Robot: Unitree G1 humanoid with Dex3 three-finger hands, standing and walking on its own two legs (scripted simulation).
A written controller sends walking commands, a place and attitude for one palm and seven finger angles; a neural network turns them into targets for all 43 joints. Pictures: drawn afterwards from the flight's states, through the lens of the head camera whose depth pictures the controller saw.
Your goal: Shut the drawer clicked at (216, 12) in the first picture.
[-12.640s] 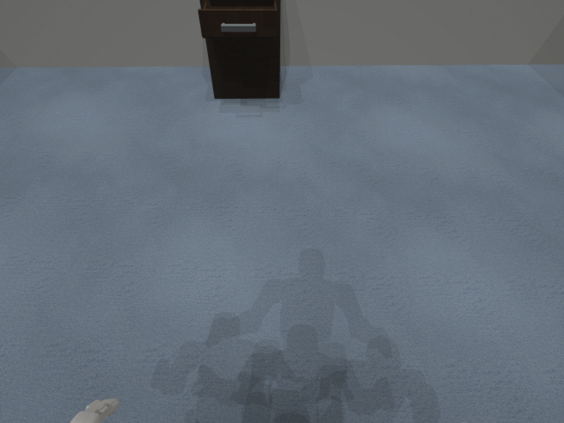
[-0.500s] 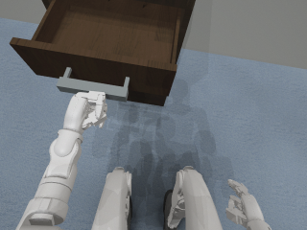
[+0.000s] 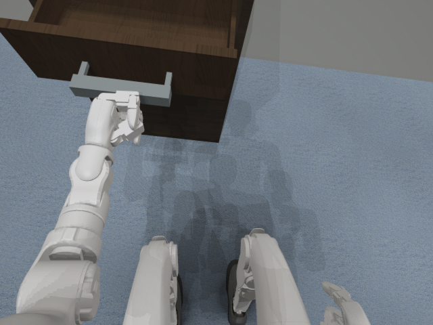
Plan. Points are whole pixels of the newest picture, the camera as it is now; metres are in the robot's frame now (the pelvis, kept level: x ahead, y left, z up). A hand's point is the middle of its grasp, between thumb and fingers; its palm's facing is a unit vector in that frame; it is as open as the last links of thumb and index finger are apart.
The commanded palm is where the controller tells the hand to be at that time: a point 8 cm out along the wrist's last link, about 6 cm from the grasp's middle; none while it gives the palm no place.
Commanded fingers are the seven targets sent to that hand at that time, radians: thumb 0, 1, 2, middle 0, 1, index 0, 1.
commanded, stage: push the drawer shut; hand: left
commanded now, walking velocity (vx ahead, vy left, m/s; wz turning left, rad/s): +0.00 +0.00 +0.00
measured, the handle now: (125, 81) +0.54 +0.16 +0.01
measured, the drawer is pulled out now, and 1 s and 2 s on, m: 0.13 0.02 0.00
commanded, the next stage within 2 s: pull the fist back off the drawer in 1.44 s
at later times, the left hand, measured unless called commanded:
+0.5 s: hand (142, 94) +0.52 +0.13 +0.00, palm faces -0.13 -0.99 -0.07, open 2.7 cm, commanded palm +0.53 +0.15 +0.01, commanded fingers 0.00 0.90 0.90 -1.40 -1.60 -1.40 -1.60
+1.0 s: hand (146, 70) +0.58 +0.12 +0.00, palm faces -0.12 -0.99 -0.06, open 2.9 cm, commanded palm +0.58 +0.14 +0.01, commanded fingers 0.00 0.90 0.90 -1.40 -1.60 -1.40 -1.60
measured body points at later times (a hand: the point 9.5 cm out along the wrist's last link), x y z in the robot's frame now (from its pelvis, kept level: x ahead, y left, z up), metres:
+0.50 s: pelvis +0.00 +0.00 -0.01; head +0.21 +0.03 +0.39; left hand +0.52 +0.18 +0.00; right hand +0.07 -0.27 -0.13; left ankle +0.06 +0.10 -0.52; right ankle +0.09 -0.12 -0.52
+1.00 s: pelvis +0.00 +0.00 -0.02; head +0.22 +0.04 +0.37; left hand +0.58 +0.18 +0.01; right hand +0.01 -0.26 -0.13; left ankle +0.06 +0.10 -0.52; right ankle +0.09 -0.12 -0.52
